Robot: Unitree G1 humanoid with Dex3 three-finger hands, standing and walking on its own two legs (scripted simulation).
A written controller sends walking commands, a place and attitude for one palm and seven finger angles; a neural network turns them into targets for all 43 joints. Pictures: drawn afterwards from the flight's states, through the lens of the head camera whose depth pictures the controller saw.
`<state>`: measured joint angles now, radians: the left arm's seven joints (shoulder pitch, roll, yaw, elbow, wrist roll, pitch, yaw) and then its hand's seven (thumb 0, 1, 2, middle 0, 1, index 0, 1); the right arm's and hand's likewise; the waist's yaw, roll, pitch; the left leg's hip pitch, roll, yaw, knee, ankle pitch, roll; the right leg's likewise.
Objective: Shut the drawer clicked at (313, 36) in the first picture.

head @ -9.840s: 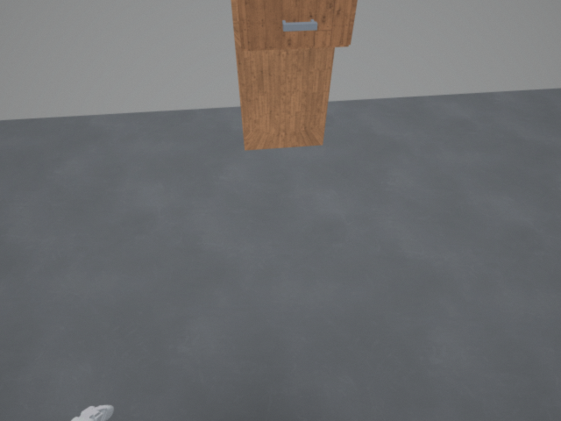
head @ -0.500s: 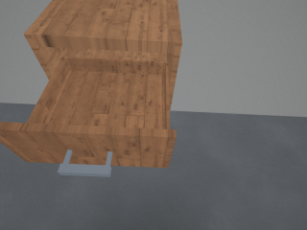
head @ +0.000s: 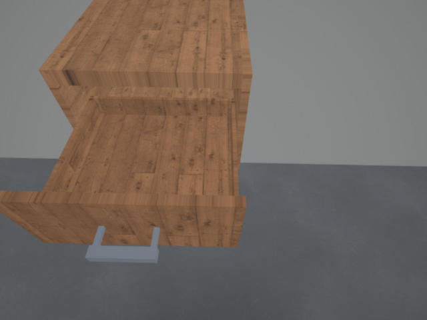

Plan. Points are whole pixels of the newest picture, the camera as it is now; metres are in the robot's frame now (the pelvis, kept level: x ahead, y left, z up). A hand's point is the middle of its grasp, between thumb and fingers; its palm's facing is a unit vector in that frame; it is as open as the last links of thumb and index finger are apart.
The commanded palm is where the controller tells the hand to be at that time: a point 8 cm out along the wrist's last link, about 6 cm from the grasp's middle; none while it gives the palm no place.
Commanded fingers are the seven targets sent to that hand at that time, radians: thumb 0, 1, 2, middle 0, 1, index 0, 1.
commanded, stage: come to a stop and stand still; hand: left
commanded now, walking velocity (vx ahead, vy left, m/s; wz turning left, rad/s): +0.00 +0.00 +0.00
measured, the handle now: (125, 243) +0.24 +0.18 +0.02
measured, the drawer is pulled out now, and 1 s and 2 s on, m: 0.30 0.30 0.30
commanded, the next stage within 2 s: look again from close up in 0.70 s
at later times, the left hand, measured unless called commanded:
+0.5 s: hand out of the picture -0.02 +0.23 -0.18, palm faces +0.03 -0.98 -0.21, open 7.3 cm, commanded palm none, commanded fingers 0.00 0.90 0.90 -0.20 -0.30 -0.20 -0.30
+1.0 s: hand out of the picture -0.02 +0.23 -0.18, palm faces +0.04 -0.98 -0.19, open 7.4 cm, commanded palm none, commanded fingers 0.00 0.90 0.90 -0.20 -0.30 -0.20 -0.30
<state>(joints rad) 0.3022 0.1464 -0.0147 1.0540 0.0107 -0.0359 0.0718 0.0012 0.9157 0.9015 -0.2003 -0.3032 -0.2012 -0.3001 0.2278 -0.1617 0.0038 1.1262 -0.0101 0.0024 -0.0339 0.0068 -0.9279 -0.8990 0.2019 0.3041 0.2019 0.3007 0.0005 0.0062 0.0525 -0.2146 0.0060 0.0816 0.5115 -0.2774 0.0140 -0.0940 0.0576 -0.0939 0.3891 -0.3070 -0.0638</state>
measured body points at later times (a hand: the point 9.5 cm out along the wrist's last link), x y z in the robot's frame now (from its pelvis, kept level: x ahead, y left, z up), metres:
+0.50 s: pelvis -0.03 +0.05 +0.00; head -0.02 +0.05 +0.44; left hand -0.02 +0.28 -0.16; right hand -0.01 -0.18 -0.16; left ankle -0.03 +0.11 -0.74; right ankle -0.07 -0.06 -0.74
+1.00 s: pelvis -0.02 +0.06 +0.00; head +0.01 +0.06 +0.45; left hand -0.02 +0.28 -0.16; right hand +0.00 -0.17 -0.16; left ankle -0.03 +0.11 -0.74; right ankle -0.07 -0.06 -0.74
